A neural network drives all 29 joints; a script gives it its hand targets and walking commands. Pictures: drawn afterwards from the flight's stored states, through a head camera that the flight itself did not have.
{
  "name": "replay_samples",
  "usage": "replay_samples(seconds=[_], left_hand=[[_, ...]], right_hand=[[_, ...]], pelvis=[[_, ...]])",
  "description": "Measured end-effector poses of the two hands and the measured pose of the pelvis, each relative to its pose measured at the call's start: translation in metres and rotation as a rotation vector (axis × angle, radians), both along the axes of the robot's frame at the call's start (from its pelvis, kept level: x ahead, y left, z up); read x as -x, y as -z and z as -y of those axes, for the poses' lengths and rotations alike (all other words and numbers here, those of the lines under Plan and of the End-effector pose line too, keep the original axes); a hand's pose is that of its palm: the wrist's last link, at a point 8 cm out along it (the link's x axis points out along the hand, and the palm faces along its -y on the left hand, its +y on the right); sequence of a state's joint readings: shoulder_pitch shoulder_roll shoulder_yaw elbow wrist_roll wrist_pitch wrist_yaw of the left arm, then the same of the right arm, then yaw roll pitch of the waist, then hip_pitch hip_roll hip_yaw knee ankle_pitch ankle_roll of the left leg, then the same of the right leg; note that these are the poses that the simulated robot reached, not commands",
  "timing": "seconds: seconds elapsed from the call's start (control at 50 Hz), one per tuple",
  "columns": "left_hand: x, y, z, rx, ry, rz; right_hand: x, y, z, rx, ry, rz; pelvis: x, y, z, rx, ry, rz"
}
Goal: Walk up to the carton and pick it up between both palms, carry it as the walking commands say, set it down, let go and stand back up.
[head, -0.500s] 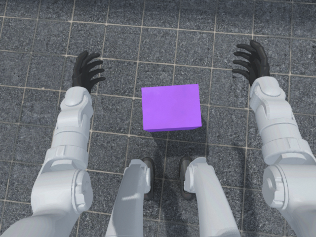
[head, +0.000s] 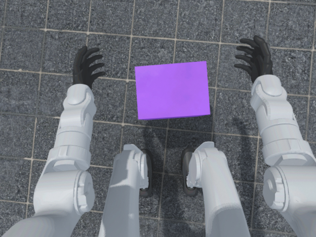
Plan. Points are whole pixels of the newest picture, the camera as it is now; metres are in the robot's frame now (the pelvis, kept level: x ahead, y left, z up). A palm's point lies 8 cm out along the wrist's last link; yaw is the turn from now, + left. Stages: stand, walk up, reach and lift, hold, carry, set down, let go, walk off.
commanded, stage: reach and lift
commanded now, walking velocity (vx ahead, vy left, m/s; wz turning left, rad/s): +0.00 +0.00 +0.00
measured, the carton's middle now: (171, 95) +0.45 -0.02 -0.40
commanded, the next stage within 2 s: none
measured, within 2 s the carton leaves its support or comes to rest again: neither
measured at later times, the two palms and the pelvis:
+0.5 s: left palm (104, 91) +0.46 +0.19 -0.28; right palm (229, 85) +0.46 -0.21 -0.29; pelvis -0.05 +0.01 -0.12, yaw +0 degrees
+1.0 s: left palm (106, 89) +0.47 +0.20 -0.33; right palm (227, 83) +0.47 -0.21 -0.33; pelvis -0.03 +0.01 -0.17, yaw +0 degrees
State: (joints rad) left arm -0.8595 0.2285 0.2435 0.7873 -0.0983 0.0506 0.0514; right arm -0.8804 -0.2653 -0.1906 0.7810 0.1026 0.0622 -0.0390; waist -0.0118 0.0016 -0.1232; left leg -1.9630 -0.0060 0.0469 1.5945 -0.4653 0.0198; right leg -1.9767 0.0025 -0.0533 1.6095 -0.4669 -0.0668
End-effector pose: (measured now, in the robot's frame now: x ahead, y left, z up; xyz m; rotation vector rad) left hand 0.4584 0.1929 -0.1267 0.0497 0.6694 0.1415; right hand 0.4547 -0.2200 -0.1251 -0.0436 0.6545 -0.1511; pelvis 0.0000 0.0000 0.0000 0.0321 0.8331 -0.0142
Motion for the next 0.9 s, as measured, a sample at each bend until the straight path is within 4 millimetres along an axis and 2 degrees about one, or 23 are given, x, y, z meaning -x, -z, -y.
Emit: replay_samples(seconds=[0.24,0.44,0.48,0.56,0.66,0.76,0.9], left_hand=[[-0.007,0.067,0.001,0.006,-0.004,0.016],[0.002,0.148,0.009,0.016,-0.013,-0.018],[0.001,0.156,0.003,-0.011,-0.006,-0.042],[-0.007,0.155,-0.008,-0.020,-0.046,-0.012],[-0.005,0.180,-0.002,-0.007,-0.015,-0.104],[-0.020,0.184,-0.002,-0.007,-0.010,-0.052],[-0.021,0.197,-0.004,-0.009,-0.013,-0.070]], right_hand=[[-0.007,0.067,0.002,0.010,0.001,0.014],[-0.004,0.149,-0.008,-0.006,0.005,-0.003],[-0.002,0.162,-0.012,-0.021,0.012,-0.018],[-0.006,0.173,-0.015,-0.022,0.002,-0.024],[-0.012,0.182,-0.012,-0.013,0.004,-0.042],[-0.010,0.197,-0.006,0.002,0.006,-0.077],[-0.016,0.203,-0.005,-0.007,-0.002,-0.044]], pelvis=[[0.027,0.059,-0.005,0.006,0.000,0.146],[0.049,0.105,-0.007,0.007,0.004,0.359],[0.048,0.117,-0.007,0.009,0.002,0.359],[0.048,0.138,-0.007,0.003,0.001,0.392],[0.047,0.155,-0.007,0.004,-0.008,0.396],[0.043,0.166,-0.006,0.003,-0.001,0.375],[0.035,0.174,-0.006,0.014,0.003,0.355]])
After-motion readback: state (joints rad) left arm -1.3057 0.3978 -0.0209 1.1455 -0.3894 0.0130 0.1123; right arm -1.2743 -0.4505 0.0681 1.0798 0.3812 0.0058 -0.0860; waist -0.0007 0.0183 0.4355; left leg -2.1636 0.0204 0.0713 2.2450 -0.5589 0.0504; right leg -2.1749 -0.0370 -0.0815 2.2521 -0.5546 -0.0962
